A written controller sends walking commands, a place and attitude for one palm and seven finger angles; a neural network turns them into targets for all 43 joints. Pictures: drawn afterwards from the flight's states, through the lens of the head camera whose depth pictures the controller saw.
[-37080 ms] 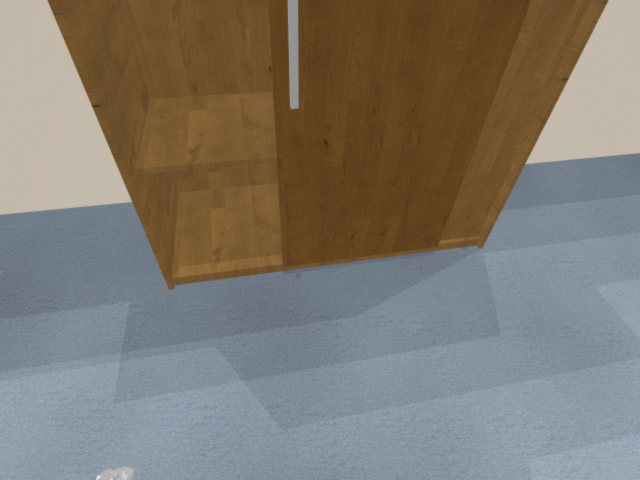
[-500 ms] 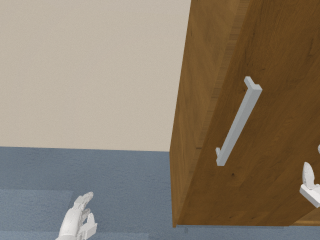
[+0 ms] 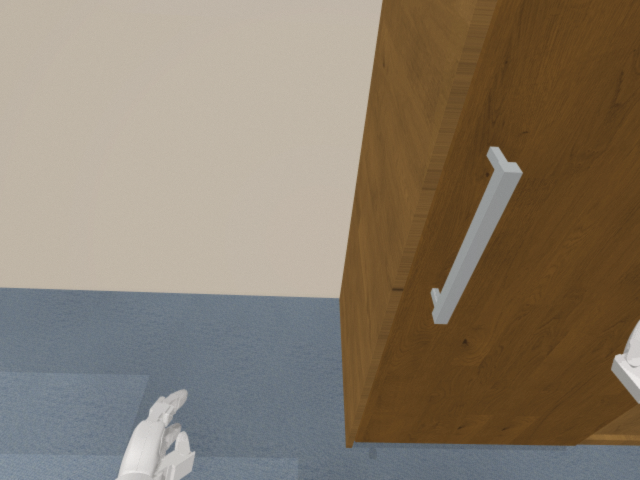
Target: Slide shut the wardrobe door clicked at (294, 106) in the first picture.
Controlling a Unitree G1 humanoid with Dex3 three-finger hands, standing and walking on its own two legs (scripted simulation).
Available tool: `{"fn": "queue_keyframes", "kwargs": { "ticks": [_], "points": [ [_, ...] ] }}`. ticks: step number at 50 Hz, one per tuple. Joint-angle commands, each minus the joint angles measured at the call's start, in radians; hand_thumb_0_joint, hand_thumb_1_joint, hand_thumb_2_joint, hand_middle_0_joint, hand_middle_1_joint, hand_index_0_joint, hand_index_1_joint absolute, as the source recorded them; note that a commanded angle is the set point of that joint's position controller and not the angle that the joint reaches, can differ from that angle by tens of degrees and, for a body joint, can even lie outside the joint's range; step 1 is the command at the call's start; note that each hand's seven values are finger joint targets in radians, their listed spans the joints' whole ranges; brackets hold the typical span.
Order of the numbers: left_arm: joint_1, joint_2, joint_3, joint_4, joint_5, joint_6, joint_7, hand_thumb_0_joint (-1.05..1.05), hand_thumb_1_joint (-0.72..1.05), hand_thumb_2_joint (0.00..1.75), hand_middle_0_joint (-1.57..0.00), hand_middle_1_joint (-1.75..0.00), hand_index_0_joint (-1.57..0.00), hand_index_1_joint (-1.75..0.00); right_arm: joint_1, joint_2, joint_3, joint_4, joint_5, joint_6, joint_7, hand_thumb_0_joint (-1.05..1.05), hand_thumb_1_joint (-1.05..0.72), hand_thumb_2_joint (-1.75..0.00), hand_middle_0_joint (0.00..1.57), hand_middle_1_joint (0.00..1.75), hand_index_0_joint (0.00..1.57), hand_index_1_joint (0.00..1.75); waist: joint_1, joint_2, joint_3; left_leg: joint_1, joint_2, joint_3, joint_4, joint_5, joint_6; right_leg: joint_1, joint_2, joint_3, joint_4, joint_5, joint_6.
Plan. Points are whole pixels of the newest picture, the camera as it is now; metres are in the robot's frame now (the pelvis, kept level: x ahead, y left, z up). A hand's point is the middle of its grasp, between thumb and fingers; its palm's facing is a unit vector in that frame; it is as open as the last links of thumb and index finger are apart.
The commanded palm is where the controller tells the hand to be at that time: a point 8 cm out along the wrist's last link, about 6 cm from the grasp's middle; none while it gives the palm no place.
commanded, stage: step back with the hand held close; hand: right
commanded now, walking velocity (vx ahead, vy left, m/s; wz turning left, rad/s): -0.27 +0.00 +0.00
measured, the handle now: (464, 247) +0.38 -0.20 +0.12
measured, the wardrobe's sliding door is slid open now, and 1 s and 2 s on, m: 0.00 0.00 0.00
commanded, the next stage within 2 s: stop stepping back and stand still in 1.04 s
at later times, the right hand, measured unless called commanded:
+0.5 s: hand out of the picture +0.13 -0.30 +0.16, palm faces +0.45 +0.75 -0.48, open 7.4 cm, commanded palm +0.08 -0.33 +0.17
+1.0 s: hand out of the picture +0.03 -0.31 +0.16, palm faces +0.48 +0.75 -0.47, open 7.4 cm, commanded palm -0.02 -0.33 +0.17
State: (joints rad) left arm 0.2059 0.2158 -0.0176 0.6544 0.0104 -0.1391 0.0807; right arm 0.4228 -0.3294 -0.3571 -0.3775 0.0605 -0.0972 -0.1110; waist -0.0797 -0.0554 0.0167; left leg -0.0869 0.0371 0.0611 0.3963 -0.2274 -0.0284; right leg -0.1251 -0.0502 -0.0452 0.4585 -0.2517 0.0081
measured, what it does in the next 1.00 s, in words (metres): walks backwards: left foot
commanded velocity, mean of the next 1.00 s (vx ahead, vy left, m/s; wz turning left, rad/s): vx -0.31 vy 0.00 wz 0.00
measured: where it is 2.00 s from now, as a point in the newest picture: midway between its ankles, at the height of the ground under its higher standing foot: outside the picture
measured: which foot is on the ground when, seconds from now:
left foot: down 0.00-0.74, up 0.76-0.88, down 0.90-1.00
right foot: down 0.00-0.92, up 0.94-1.00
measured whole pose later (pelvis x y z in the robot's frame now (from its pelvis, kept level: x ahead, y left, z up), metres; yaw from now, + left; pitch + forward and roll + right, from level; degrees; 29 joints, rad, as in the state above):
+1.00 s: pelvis -0.15 -0.03 -0.01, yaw -2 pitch +1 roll +3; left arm 0.20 0.20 0.01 0.66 0.02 -0.13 0.06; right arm 0.55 -0.40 -0.45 -0.51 0.03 -0.30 -0.13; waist -0.06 -0.01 0.02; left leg -0.25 -0.05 -0.04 0.54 -0.31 -0.01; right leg -0.55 -0.01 -0.01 0.73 -0.28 0.00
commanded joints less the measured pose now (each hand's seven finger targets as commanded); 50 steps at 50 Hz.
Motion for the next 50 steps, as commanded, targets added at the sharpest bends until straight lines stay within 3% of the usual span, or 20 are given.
{"fn": "queue_keyframes", "kwargs": {
  "ticks": [1,4,7,11,14,17,21,25,29,31,34,37,40,43,44,45,46,47,48,50],
  "points": [
    [-0.141,0.108,0.040,-0.177,0.003,0.000,-0.004,0.00,0.90,0.90,-0.20,-0.30,-0.20,-0.30,-0.115,-0.217,-0.133,-0.185,-0.009,-0.110,-0.008,0.00,-0.90,-0.90,0.20,0.30,0.20,0.30,0.042,0.102,0.027,-0.163,0.053,-0.126,-0.157,0.175,0.039,-0.052,0.034,0.004,-0.006,0.095,-0.039],
    [-0.123,0.123,0.052,-0.207,0.003,0.024,-0.007,0.00,0.90,0.90,-0.20,-0.30,-0.20,-0.30,-0.016,-0.185,-0.111,-0.191,-0.012,-0.121,-0.010,0.00,-0.90,-0.90,0.20,0.30,0.20,0.30,0.042,0.012,-0.084,-0.099,0.041,-0.083,-0.079,0.265,0.027,-0.035,0.008,0.001,-0.033,0.209,-0.034],
    [-0.118,0.122,0.059,-0.238,-0.001,0.050,-0.006,0.00,0.90,0.90,-0.20,-0.30,-0.20,-0.30,0.058,-0.213,-0.146,-0.258,-0.007,-0.127,-0.018,0.00,-0.90,-0.90,0.20,0.30,0.20,0.30,0.040,0.000,-0.190,-0.032,0.021,-0.049,-0.002,0.363,0.013,-0.022,-0.012,0.009,-0.041,0.352,-0.035],
    [-0.123,0.124,0.069,-0.270,-0.004,0.072,0.002,0.00,0.90,0.90,-0.20,-0.30,-0.20,-0.30,0.098,-0.290,-0.224,-0.352,-0.005,-0.137,-0.032,0.00,-0.90,-0.90,0.20,0.30,0.20,0.30,0.039,0.012,-0.240,0.004,0.007,-0.048,0.056,0.417,0.007,-0.068,-0.024,0.026,-0.033,0.384,-0.037],
    [-0.117,0.121,0.068,-0.285,-0.008,0.073,0.006,0.00,0.90,0.90,-0.20,-0.30,-0.20,-0.30,0.124,-0.281,-0.232,-0.371,-0.002,-0.148,-0.036,0.00,-0.90,-0.90,0.20,0.30,0.20,0.30,0.039,-0.010,-0.222,0.016,-0.001,-0.046,0.102,0.409,0.003,-0.139,-0.038,0.042,-0.049,0.345,-0.041],
    [-0.111,0.127,0.069,-0.283,-0.010,0.063,0.010,0.00,0.90,0.90,-0.20,-0.30,-0.20,-0.30,0.130,-0.263,-0.225,-0.352,-0.003,-0.155,-0.038,0.00,-0.90,-0.90,0.20,0.30,0.20,0.30,0.042,-0.062,-0.184,0.027,-0.011,-0.050,0.142,0.335,-0.002,-0.239,-0.058,0.057,-0.080,0.207,-0.056],
    [-0.106,0.144,0.070,-0.273,-0.013,0.037,0.013,0.00,0.90,0.90,-0.20,-0.30,-0.20,-0.30,0.093,-0.231,-0.213,-0.304,-0.014,-0.168,-0.038,0.00,-0.90,-0.90,0.20,0.30,0.20,0.30,0.045,-0.102,-0.111,0.088,-0.028,-0.060,0.222,0.208,0.000,-0.476,-0.090,0.097,-0.147,-0.173,-0.090],
    [-0.080,0.142,0.069,-0.257,-0.013,0.009,0.011,0.00,0.90,0.90,-0.20,-0.30,-0.20,-0.30,0.040,-0.220,-0.193,-0.287,-0.030,-0.186,-0.039,0.00,-0.90,-0.90,0.20,0.30,0.20,0.30,0.057,0.004,-0.062,-0.019,0.002,-0.118,0.140,0.021,0.011,-0.513,-0.058,0.098,-0.088,-0.358,-0.088],
    [-0.058,0.132,0.064,-0.229,-0.004,-0.014,0.011,0.00,0.90,0.90,-0.20,-0.30,-0.20,-0.30,-0.054,-0.233,-0.161,-0.327,-0.038,-0.205,-0.050,0.00,-0.90,-0.90,0.20,0.30,0.20,0.30,0.071,0.117,-0.026,-0.329,0.077,-0.199,-0.070,-0.336,0.056,-0.314,0.010,0.066,0.086,-0.328,-0.049],
    [-0.056,0.133,0.061,-0.208,0.005,-0.023,0.013,0.00,0.90,0.90,-0.20,-0.30,-0.20,-0.30,-0.089,-0.273,-0.178,-0.364,-0.036,-0.215,-0.062,0.00,-0.90,-0.90,0.20,0.30,0.20,0.30,0.077,0.097,-0.041,-0.430,0.091,-0.190,-0.097,-0.352,0.065,-0.201,0.023,0.065,0.120,-0.256,-0.037],
    [-0.058,0.133,0.058,-0.208,0.002,-0.036,0.015,0.00,0.90,0.90,-0.20,-0.30,-0.20,-0.30,-0.076,-0.258,-0.178,-0.364,-0.034,-0.228,-0.069,0.00,-0.90,-0.90,0.20,0.30,0.20,0.30,0.078,-0.008,-0.078,-0.330,0.032,-0.115,0.020,-0.251,0.038,-0.253,-0.016,0.150,-0.016,-0.269,-0.052],
    [-0.090,0.143,0.065,-0.228,0.001,-0.053,0.021,0.00,0.90,0.90,-0.20,-0.30,-0.20,-0.30,-0.020,-0.259,-0.230,-0.369,-0.047,-0.242,-0.065,0.00,-0.90,-0.90,0.20,0.30,0.20,0.30,0.051,-0.240,-0.133,0.035,-0.099,-0.036,0.427,-0.075,-0.002,-0.570,-0.200,0.356,-0.302,-0.497,-0.135],
    [-0.078,0.145,0.087,-0.229,0.000,-0.049,0.001,0.00,0.90,0.90,-0.20,-0.30,-0.20,-0.30,0.058,-0.253,-0.243,-0.316,-0.048,-0.247,-0.045,0.00,-0.90,-0.90,0.20,0.30,0.20,0.30,0.052,-0.167,-0.119,0.060,-0.114,-0.049,0.442,-0.109,0.013,-0.612,-0.211,0.293,-0.242,-0.451,-0.149],
    [-0.076,0.130,0.082,-0.216,-0.001,-0.049,-0.017,0.00,0.90,0.90,-0.20,-0.30,-0.20,-0.30,0.138,-0.244,-0.231,-0.292,-0.033,-0.248,-0.027,0.00,-0.90,-0.90,0.20,0.30,0.20,0.30,0.051,-0.141,-0.057,-0.051,-0.093,-0.051,0.149,-0.167,0.046,-0.512,-0.130,0.209,-0.133,-0.378,-0.094],
    [-0.079,0.122,0.079,-0.205,0.002,-0.050,-0.021,0.00,0.90,0.90,-0.20,-0.30,-0.20,-0.30,0.128,-0.252,-0.223,-0.310,-0.021,-0.247,-0.024,0.00,-0.90,-0.90,0.20,0.30,0.20,0.30,0.058,-0.093,-0.054,-0.161,-0.054,-0.096,0.019,-0.184,0.071,-0.396,-0.088,0.168,-0.061,-0.305,-0.058],
    [-0.079,0.107,0.073,-0.195,0.007,-0.048,-0.023,0.00,0.90,0.90,-0.20,-0.30,-0.20,-0.30,0.119,-0.273,-0.223,-0.326,-0.009,-0.252,-0.025,0.00,-0.90,-0.90,0.20,0.30,0.20,0.30,0.067,0.000,-0.065,-0.273,0.040,-0.240,-0.079,-0.152,0.117,-0.293,-0.037,0.121,0.066,-0.201,-0.022],
    [-0.072,0.091,0.070,-0.173,0.014,-0.041,-0.022,0.00,0.90,0.90,-0.20,-0.30,-0.20,-0.30,0.085,-0.303,-0.230,-0.338,-0.007,-0.258,-0.033,0.00,-0.90,-0.90,0.20,0.30,0.20,0.30,0.075,0.128,-0.072,-0.414,0.186,-0.399,-0.156,-0.014,0.157,-0.167,0.015,0.045,0.259,-0.078,0.013],
    [-0.071,0.079,0.059,-0.158,0.010,-0.041,-0.021,0.00,0.90,0.90,-0.20,-0.30,-0.20,-0.30,0.040,-0.302,-0.202,-0.329,-0.009,-0.271,-0.040,0.00,-0.90,-0.90,0.20,0.30,0.20,0.30,0.067,0.177,-0.109,-0.358,0.262,-0.384,-0.127,0.375,0.174,-0.158,0.035,0.025,0.382,-0.062,0.021],
    [-0.076,0.089,0.072,-0.158,-0.003,-0.046,-0.014,0.00,0.90,0.90,-0.20,-0.30,-0.20,-0.30,0.002,-0.280,-0.166,-0.320,-0.021,-0.266,-0.039,0.00,-0.90,-0.90,0.20,0.30,0.20,0.30,0.063,0.286,-0.164,-0.215,0.236,-0.350,-0.035,0.691,0.148,-0.243,0.052,0.047,0.421,-0.091,0.014],
    [-0.098,0.089,0.064,-0.184,0.001,-0.044,-0.001,0.00,0.90,0.90,-0.20,-0.30,-0.20,-0.30,-0.024,-0.299,-0.186,-0.309,-0.029,-0.232,-0.034,0.00,-0.90,-0.90,0.20,0.30,0.20,0.30,0.061,0.310,-0.165,-0.139,0.197,-0.299,0.047,0.822,0.126,-0.261,0.035,0.057,0.321,-0.049,0.002]
  ]
}}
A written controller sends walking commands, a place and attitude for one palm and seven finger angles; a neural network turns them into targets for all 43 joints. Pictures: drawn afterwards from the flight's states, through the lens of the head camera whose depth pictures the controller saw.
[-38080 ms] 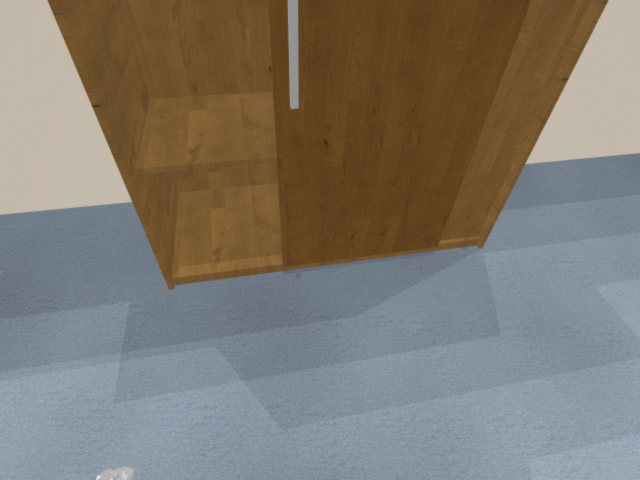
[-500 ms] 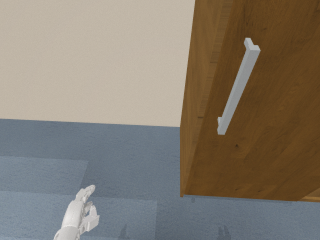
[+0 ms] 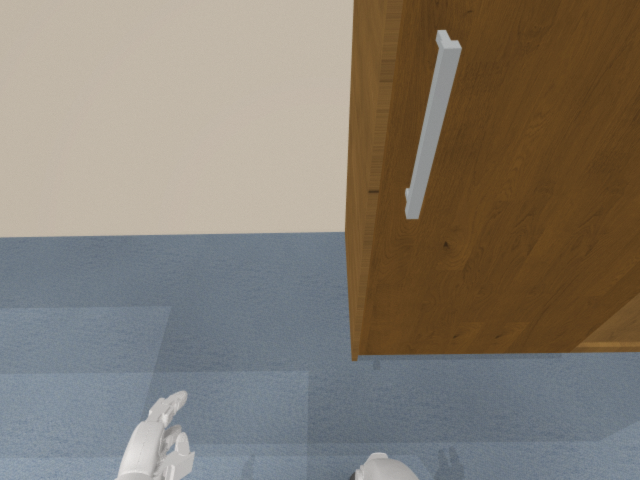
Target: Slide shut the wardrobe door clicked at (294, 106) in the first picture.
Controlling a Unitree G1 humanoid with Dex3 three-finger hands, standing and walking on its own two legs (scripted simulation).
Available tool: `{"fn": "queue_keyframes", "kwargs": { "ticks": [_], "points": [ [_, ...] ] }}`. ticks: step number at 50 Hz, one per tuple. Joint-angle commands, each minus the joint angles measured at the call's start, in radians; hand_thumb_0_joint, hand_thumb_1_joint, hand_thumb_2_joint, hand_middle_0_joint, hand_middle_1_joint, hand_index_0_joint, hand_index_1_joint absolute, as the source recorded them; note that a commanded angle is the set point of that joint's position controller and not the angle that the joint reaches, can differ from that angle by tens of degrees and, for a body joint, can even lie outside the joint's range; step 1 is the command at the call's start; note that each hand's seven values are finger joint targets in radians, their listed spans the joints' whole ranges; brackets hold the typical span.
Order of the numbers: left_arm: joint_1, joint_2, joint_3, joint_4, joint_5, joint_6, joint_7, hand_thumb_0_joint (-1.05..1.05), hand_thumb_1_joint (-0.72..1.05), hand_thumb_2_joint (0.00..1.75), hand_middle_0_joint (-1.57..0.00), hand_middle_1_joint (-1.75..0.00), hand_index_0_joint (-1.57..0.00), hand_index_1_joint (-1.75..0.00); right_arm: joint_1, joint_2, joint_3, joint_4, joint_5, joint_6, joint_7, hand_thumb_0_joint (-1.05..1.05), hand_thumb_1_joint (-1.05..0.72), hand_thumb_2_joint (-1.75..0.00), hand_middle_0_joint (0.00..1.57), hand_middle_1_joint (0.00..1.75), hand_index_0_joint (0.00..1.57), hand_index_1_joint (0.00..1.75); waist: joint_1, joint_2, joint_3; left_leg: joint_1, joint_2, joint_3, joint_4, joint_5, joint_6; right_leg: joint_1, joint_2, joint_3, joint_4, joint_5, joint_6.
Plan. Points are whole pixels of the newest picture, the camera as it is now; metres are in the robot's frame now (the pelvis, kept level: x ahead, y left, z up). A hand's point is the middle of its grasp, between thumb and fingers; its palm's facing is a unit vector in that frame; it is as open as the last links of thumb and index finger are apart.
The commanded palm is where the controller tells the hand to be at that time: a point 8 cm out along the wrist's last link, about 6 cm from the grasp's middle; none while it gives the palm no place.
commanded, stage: step back with the hand held close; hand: right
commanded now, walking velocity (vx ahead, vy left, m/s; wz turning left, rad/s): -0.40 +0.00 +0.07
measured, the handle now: (424, 138) +0.54 -0.15 +0.13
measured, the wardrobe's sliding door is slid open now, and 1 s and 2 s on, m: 0.00 0.00 0.00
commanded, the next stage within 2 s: stop stepping back and stand still in 0.04 s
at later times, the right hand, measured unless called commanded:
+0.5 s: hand out of the picture +0.07 -0.30 +0.18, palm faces +0.46 +0.82 -0.35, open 7.4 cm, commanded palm +0.03 -0.32 +0.19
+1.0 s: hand out of the picture +0.06 -0.36 +0.16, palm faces +0.49 +0.78 -0.39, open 7.4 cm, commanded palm +0.01 -0.37 +0.19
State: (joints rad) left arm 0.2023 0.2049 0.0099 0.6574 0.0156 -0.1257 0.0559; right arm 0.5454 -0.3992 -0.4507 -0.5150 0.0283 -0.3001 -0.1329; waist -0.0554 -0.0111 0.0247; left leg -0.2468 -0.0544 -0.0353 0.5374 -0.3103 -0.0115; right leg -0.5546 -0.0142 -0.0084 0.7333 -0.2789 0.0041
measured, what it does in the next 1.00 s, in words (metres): walks backwards: right foot, then left foot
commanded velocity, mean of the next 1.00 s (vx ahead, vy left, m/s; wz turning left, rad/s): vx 0.11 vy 0.03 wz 0.00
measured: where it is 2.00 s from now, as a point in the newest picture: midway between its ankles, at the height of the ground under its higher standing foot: outside the picture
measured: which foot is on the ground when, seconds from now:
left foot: down 0.00-0.10, up 0.12-0.36, down 0.38-0.60, up 0.62-0.84, down 0.86-1.00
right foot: up 0.00-0.06, down 0.08-0.38, up 0.40-0.58, down 0.60-1.00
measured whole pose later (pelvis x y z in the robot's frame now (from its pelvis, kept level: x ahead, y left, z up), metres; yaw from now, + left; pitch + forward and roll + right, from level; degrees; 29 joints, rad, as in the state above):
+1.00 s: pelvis -0.14 -0.08 -0.01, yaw +2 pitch -2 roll +3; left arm 0.27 0.21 -0.01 0.70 0.01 -0.09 0.06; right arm 0.49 -0.37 -0.44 -0.40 0.02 -0.20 -0.14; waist -0.03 0.00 -0.03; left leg -0.29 0.02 0.07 0.60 -0.28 -0.01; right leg -0.37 -0.05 -0.04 0.78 -0.40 -0.03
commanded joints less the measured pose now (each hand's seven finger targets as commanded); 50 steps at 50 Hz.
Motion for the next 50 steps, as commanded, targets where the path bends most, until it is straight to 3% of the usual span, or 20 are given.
{"fn": "queue_keyframes", "kwargs": {
  "ticks": [1,3,5,9,14,17,19,21,24,28,30,32,33,36,40,41,43,45,48,50],
  "points": [
    [-0.109,0.102,0.029,-0.178,0.000,-0.057,0.030,0.00,0.90,0.90,-0.20,-0.30,-0.20,-0.30,-0.200,-0.236,-0.090,-0.191,0.003,-0.026,-0.010,0.00,-0.90,-0.90,0.20,0.30,0.20,0.30,0.045,0.197,-0.169,-0.015,0.256,-0.169,-0.066,0.861,0.094,0.250,0.003,0.001,-0.065,0.067,0.004],
    [-0.097,0.129,0.025,-0.168,-0.006,-0.055,0.044,0.00,0.90,0.90,-0.20,-0.30,-0.20,-0.30,-0.204,-0.214,-0.070,-0.199,0.007,-0.027,-0.012,0.00,-0.90,-0.90,0.20,0.30,0.20,0.30,0.050,-0.039,-0.166,-0.059,0.116,-0.064,0.043,0.661,0.012,0.396,-0.061,0.031,-0.328,0.533,-0.018],
    [-0.075,0.130,0.046,-0.169,0.003,-0.066,0.028,0.00,0.90,0.90,-0.20,-0.30,-0.20,-0.30,-0.196,-0.201,-0.076,-0.212,0.008,-0.036,-0.018,0.00,-0.90,-0.90,0.20,0.30,0.20,0.30,0.030,-0.247,-0.266,-0.094,0.021,-0.045,0.266,-0.054,0.001,0.480,-0.282,0.184,-0.349,0.936,-0.103],
    [-0.062,0.138,0.069,-0.196,0.006,-0.079,-0.001,0.00,0.90,0.90,-0.20,-0.30,-0.20,-0.30,-0.075,-0.204,-0.124,-0.289,0.029,-0.022,-0.016,0.00,-0.90,-0.90,0.20,0.30,0.20,0.30,0.029,-0.200,-0.261,-0.053,0.003,-0.031,0.448,-0.184,0.003,0.326,-0.308,0.241,-0.458,0.318,-0.168],
    [-0.092,0.121,0.041,-0.236,-0.009,-0.045,-0.010,0.00,0.90,0.90,-0.20,-0.30,-0.20,-0.30,0.055,-0.182,-0.125,-0.263,0.037,0.046,-0.026,0.00,-0.90,-0.90,0.20,0.30,0.20,0.30,0.044,-0.281,-0.168,0.204,-0.055,0.171,0.074,-0.187,0.032,0.081,-0.171,0.138,-0.652,-0.444,-0.034],
    [-0.082,0.115,0.036,-0.213,-0.003,-0.015,0.007,0.00,0.90,0.90,-0.20,-0.30,-0.20,-0.30,0.041,-0.188,-0.101,-0.175,0.035,0.078,-0.018,0.00,-0.90,-0.90,0.20,0.30,0.20,0.30,0.040,-0.087,-0.125,0.190,0.028,0.101,-0.272,-0.195,0.093,0.118,-0.017,-0.030,-0.370,-0.318,0.058],
    [-0.064,0.127,0.046,-0.180,-0.006,0.005,0.015,0.00,0.90,0.90,-0.20,-0.30,-0.20,-0.30,-0.049,-0.230,-0.104,-0.189,0.048,0.079,-0.015,0.00,-0.90,-0.90,0.20,0.30,0.20,0.30,0.046,0.262,-0.056,-0.205,0.399,-0.315,-0.462,-0.265,0.242,0.171,0.037,0.011,0.310,-0.086,0.025],
    [-0.068,0.132,0.028,-0.152,0.002,-0.005,0.007,0.00,0.90,0.90,-0.20,-0.30,-0.20,-0.30,-0.202,-0.222,-0.097,-0.201,0.043,0.068,-0.021,0.00,-0.90,-0.90,0.20,0.30,0.20,0.30,0.061,0.138,-0.095,-0.134,0.422,-0.252,-0.390,-0.144,0.268,0.051,-0.008,0.057,0.452,-0.029,0.020],
    [-0.073,0.140,0.036,-0.145,-0.014,-0.021,0.034,0.00,0.90,0.90,-0.20,-0.30,-0.20,-0.30,-0.228,-0.141,-0.009,-0.029,0.023,0.091,-0.024,0.00,-0.90,-0.90,0.20,0.30,0.20,0.30,0.079,0.165,0.019,-0.239,0.302,-0.100,-0.346,-0.309,0.168,0.174,-0.062,0.024,0.193,-0.059,-0.007],
    [-0.055,0.134,0.029,-0.132,-0.004,-0.062,0.062,0.00,0.90,0.90,-0.20,-0.30,-0.20,-0.30,-0.315,-0.148,0.019,-0.085,-0.009,0.067,-0.047,0.00,-0.90,-0.90,0.20,0.30,0.20,0.30,0.070,-0.026,0.009,-0.174,0.208,-0.029,-0.145,-0.292,0.136,0.374,-0.014,-0.081,-0.267,-0.121,-0.037],
    [-0.034,0.178,0.037,-0.165,-0.007,-0.083,0.055,0.00,0.90,0.90,-0.20,-0.30,-0.20,-0.30,-0.337,-0.168,-0.002,-0.236,-0.009,0.031,-0.053,0.00,-0.90,-0.90,0.20,0.30,0.20,0.30,0.077,-0.413,-0.020,-0.348,0.028,0.105,0.276,-0.230,0.041,0.503,-0.281,0.400,-0.483,-0.194,-0.143],
    [-0.028,0.112,0.019,-0.151,0.011,-0.091,0.041,0.00,0.90,0.90,-0.20,-0.30,-0.20,-0.30,-0.265,-0.252,-0.089,-0.273,-0.012,0.003,-0.048,0.00,-0.90,-0.90,0.20,0.30,0.20,0.30,0.079,-0.304,-0.019,-0.367,0.044,0.042,0.500,-0.222,0.035,0.444,-0.346,0.522,-0.556,-0.093,-0.212],
    [-0.032,0.117,0.022,-0.152,0.016,-0.099,0.028,0.00,0.90,0.90,-0.20,-0.30,-0.20,-0.30,-0.231,-0.271,-0.114,-0.338,-0.006,0.001,-0.043,0.00,-0.90,-0.90,0.20,0.30,0.20,0.30,0.071,-0.259,-0.036,-0.335,0.071,0.018,0.511,-0.193,0.029,0.389,-0.341,0.509,-0.536,-0.037,-0.216],
    [-0.042,0.130,0.033,-0.154,-0.004,-0.101,-0.003,0.00,0.90,0.90,-0.20,-0.30,-0.20,-0.30,-0.030,-0.212,-0.118,-0.284,0.005,0.022,-0.035,0.00,-0.90,-0.90,0.20,0.30,0.20,0.30,0.042,-0.207,-0.087,-0.054,0.074,0.080,0.253,-0.085,0.017,0.224,-0.243,0.154,-0.457,-0.013,-0.145],
    [-0.041,0.128,0.035,-0.172,0.001,-0.044,0.002,0.00,0.90,0.90,-0.20,-0.30,-0.20,-0.30,0.050,-0.179,-0.122,-0.089,-0.011,0.043,-0.037,0.00,-0.90,-0.90,0.20,0.30,0.20,0.30,0.041,-0.172,-0.054,0.301,0.030,0.157,0.021,-0.100,0.037,-0.106,-0.150,0.036,-0.351,-0.409,-0.079],
    [-0.037,0.124,0.039,-0.172,-0.002,-0.032,0.006,0.00,0.90,0.90,-0.20,-0.30,-0.20,-0.30,0.060,-0.162,-0.104,-0.015,-0.012,0.053,-0.031,0.00,-0.90,-0.90,0.20,0.30,0.20,0.30,0.035,-0.028,-0.024,0.264,0.088,0.054,-0.090,-0.183,0.073,-0.131,-0.089,-0.015,-0.173,-0.393,-0.057],
    [-0.039,0.130,0.055,-0.185,-0.011,-0.015,0.011,0.00,0.90,0.90,-0.20,-0.30,-0.20,-0.30,-0.048,-0.206,-0.119,-0.001,0.005,0.055,-0.020,0.00,-0.90,-0.90,0.20,0.30,0.20,0.30,0.047,0.322,0.025,0.039,0.410,-0.491,-0.389,-0.414,0.226,-0.132,-0.001,-0.017,0.340,-0.254,-0.023],
    [-0.018,0.117,0.037,-0.149,-0.003,-0.031,0.004,0.00,0.90,0.90,-0.20,-0.30,-0.20,-0.30,-0.178,-0.223,-0.128,-0.033,0.004,0.031,-0.021,0.00,-0.90,-0.90,0.20,0.30,0.20,0.30,0.070,0.273,-0.069,0.035,0.382,-0.346,-0.311,-0.169,0.219,-0.028,-0.046,0.024,0.332,-0.166,-0.015],
    [-0.045,0.105,0.026,-0.137,-0.005,-0.032,0.021,0.00,0.90,0.90,-0.20,-0.30,-0.20,-0.30,-0.188,-0.140,-0.028,-0.055,-0.001,0.051,-0.015,0.00,-0.90,-0.90,0.20,0.30,0.20,0.30,0.083,0.208,-0.022,-0.274,0.275,-0.104,-0.229,-0.336,0.139,0.356,-0.061,-0.015,-0.043,-0.104,-0.040],
    [-0.055,0.125,0.019,-0.135,0.002,-0.048,0.033,0.00,0.90,0.90,-0.20,-0.30,-0.20,-0.30,-0.273,-0.143,-0.003,-0.162,-0.002,0.031,-0.014,0.00,-0.90,-0.90,0.20,0.30,0.20,0.30,0.091,-0.096,-0.002,-0.251,0.152,0.023,0.013,-0.253,0.078,0.387,-0.054,0.042,-0.302,-0.123,-0.038]
  ]
}}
